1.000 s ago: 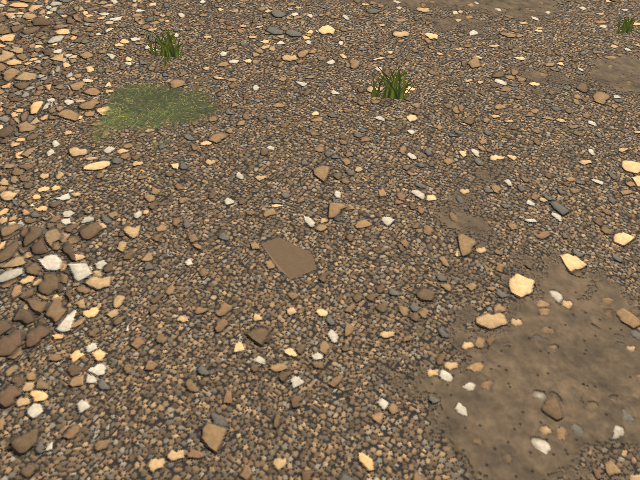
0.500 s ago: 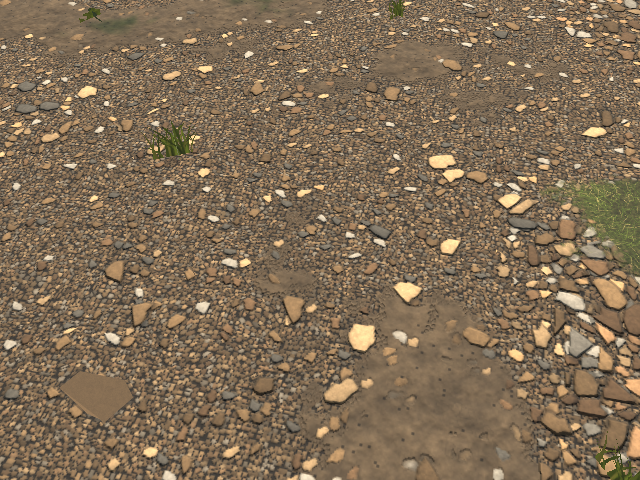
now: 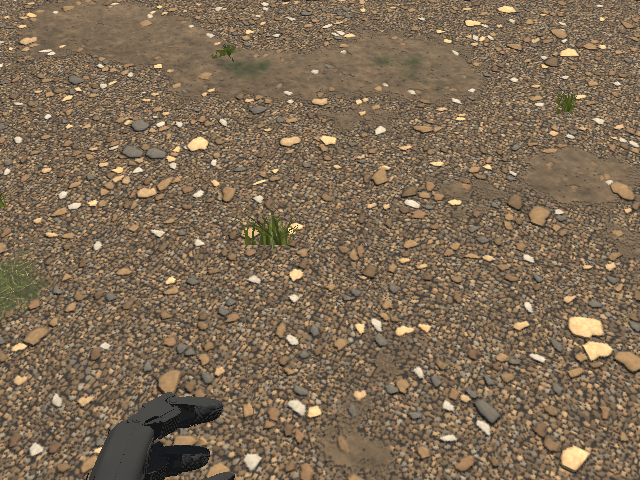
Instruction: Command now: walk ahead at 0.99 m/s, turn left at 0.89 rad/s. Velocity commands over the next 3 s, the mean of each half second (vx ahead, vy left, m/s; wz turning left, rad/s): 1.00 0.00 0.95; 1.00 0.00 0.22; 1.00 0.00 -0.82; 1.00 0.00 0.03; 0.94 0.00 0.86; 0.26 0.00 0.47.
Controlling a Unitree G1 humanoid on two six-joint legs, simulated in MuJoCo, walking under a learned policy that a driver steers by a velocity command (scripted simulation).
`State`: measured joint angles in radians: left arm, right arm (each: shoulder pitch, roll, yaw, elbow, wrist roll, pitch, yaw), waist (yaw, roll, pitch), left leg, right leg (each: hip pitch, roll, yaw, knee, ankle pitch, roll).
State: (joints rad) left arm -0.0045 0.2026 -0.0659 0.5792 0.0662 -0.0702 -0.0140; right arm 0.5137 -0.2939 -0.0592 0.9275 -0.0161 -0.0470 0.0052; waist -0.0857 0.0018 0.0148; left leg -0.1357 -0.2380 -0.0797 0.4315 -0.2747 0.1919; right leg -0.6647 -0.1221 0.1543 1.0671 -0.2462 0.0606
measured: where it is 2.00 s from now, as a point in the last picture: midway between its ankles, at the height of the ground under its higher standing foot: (146, 136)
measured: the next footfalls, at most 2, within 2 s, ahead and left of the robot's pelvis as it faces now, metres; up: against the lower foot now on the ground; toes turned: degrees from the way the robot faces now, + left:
right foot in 0.18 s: +0.38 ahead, -0.21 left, +0.00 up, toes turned +14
left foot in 0.64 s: +0.68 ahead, +0.12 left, +0.00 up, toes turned +40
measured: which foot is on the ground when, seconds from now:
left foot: down 0.00-0.18, up 0.20-0.62, down 0.64-1.00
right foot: up 0.00-0.16, down 0.18-0.62, up 0.64-1.00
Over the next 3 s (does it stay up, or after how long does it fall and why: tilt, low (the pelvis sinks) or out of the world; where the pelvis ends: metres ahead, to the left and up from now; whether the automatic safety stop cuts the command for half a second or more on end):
stays up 2.40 0.76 0.00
